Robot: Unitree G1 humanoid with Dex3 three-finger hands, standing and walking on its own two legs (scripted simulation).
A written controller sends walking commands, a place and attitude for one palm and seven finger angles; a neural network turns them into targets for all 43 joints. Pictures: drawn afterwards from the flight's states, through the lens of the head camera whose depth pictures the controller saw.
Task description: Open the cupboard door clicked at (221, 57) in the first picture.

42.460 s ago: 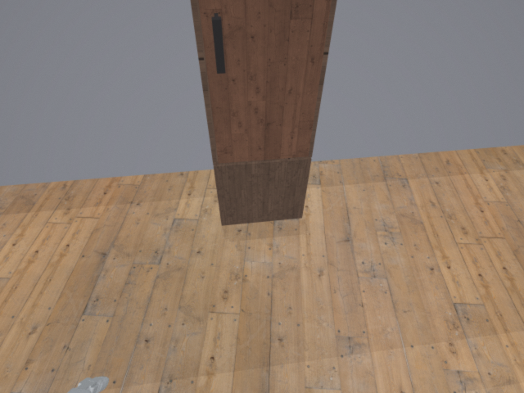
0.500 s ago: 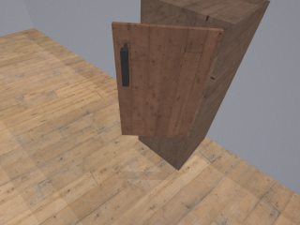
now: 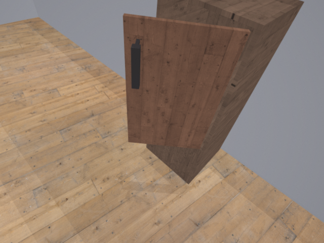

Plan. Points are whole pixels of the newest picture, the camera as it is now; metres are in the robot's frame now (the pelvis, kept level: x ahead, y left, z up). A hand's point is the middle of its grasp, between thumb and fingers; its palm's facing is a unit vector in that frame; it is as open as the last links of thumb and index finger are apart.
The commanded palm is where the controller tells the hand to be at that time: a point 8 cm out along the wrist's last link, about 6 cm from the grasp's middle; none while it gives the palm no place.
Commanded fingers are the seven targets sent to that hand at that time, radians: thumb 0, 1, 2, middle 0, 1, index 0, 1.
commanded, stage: shuffle to correct the standing spot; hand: left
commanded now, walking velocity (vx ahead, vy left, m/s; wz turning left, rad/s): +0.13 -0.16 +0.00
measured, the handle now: (136, 64) +0.59 +0.13 +0.13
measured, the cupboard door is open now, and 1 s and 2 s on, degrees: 40 40 40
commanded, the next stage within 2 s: come to a stop and stand still in 0.22 s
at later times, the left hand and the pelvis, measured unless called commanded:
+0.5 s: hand out of the picture +0.13 +0.10 -0.16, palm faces -0.01 -0.98 -0.21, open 7.3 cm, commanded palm none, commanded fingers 0.00 0.90 0.90 -0.20 -0.30 -0.20 -0.30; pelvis +0.06 -0.08 +0.01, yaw -1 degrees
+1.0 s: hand out of the picture +0.06 +0.15 -0.17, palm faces +0.03 -0.98 -0.19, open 7.3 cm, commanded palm none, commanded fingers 0.00 0.90 0.90 -0.20 -0.30 -0.20 -0.30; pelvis +0.03 -0.03 +0.01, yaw -2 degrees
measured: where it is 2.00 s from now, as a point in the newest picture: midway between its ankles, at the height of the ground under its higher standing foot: outside the picture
